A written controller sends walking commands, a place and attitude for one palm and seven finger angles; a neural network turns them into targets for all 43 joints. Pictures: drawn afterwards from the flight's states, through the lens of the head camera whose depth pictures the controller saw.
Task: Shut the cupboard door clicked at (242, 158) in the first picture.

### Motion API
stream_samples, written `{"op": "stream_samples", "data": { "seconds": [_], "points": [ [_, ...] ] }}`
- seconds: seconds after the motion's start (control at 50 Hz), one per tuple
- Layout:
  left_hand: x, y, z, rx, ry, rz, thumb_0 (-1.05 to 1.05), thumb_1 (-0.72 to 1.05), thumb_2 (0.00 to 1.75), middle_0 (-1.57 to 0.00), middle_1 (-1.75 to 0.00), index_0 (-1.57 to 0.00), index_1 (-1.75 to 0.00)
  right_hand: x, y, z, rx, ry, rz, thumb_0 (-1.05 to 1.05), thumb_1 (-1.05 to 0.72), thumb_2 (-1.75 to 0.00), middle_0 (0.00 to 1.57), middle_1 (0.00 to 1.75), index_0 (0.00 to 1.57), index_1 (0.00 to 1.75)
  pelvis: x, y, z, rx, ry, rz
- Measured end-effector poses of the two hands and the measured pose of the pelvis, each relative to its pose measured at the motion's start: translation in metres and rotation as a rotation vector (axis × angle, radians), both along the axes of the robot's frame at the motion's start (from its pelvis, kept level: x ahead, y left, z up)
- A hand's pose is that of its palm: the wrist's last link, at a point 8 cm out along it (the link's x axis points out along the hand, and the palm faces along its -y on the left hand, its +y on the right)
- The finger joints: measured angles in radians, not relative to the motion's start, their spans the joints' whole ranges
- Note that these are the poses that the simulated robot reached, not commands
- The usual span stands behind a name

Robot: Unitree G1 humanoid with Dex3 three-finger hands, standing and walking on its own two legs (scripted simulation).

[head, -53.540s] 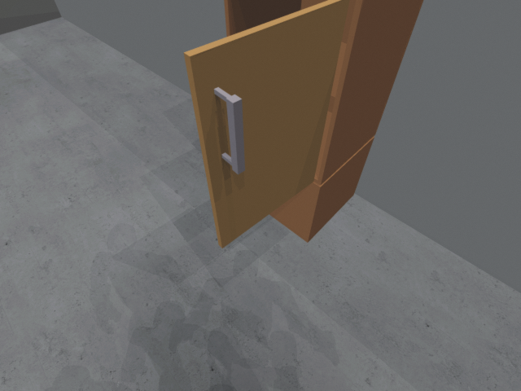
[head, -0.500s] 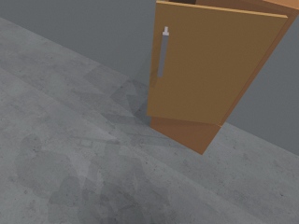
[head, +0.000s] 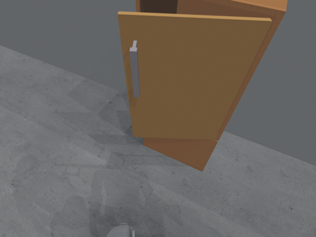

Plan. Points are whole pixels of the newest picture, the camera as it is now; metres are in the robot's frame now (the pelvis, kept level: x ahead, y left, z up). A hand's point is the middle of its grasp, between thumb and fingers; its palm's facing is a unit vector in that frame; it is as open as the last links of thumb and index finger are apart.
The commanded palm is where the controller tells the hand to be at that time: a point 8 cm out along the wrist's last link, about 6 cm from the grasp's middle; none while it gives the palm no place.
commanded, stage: take the last steps up to it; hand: left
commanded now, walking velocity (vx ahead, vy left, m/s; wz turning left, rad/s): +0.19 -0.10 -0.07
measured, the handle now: (135, 70) +0.58 +0.10 +0.09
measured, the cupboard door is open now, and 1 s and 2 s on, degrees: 25 25 25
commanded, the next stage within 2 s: come to a stop and stand still in 0.12 s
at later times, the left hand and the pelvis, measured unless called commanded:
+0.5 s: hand (118, 214) +0.21 +0.13 -0.17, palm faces -0.05 -0.97 -0.25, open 7.3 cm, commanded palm none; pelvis +0.13 -0.05 -0.01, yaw -2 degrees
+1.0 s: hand out of the picture +0.13 +0.20 -0.18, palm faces +0.06 -0.97 -0.22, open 7.3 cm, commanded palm none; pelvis +0.09 +0.00 +0.00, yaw -1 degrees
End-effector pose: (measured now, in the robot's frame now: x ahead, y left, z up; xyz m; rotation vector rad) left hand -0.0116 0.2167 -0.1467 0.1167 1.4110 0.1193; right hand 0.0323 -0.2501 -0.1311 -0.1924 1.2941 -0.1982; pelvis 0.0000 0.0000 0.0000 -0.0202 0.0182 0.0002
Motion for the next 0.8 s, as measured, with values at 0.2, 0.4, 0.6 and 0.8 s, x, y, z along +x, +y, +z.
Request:
{"op": "stream_samples", "data": {
  "seconds": [0.2,0.4,0.6,0.8],
  "points": [
    [0.066,0.01,-0.017,-0.013,0.061,-0.033,0.01,0.91,0.9,-0.2,-0.3,-0.2,-0.3,0.085,0.022,-0.001,-0.005,-0.122,0.007,0.01,-0.91,-0.9,0.2,0.3,0.2,0.3,0.065,0.002,-0.009,0.019,-0.03,-0.056],
    [0.196,-0.012,0.013,0.072,-0.179,-0.064,0.0,0.91,0.9,-0.2,-0.3,-0.2,-0.3,0.073,-0.016,-0.014,0.043,0.08,-0.055,0.01,-0.92,-0.9,0.21,0.3,0.2,0.3,0.111,-0.035,-0.002,0.019,-0.032,-0.039],
    [0.224,-0.049,0.017,0.087,-0.189,-0.083,0.0,0.92,0.9,-0.2,-0.3,-0.2,-0.3,0.113,-0.054,-0.021,0.044,0.068,-0.068,0.01,-0.92,-0.9,0.2,0.3,0.2,0.3,0.126,-0.055,-0.002,0.044,-0.012,-0.034],
    [0.191,-0.008,0.0,0.072,-0.191,-0.013,0.0,0.91,0.9,-0.21,-0.3,-0.21,-0.3,0.152,-0.033,0.002,-0.022,-0.067,0.034,0.01,-0.91,-0.9,0.2,0.3,0.2,0.3,0.106,-0.028,-0.006,0.024,-0.003,-0.006]
  ]
}}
